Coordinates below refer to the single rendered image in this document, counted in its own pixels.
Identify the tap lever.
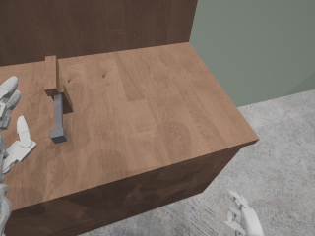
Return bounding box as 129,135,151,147
50,93,68,144

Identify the counter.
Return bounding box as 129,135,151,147
0,0,260,236

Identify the robot left hand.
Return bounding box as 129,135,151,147
0,76,36,184

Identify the robot left forearm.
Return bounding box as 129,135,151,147
0,183,12,236

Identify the robot right hand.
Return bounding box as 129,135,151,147
224,190,265,236

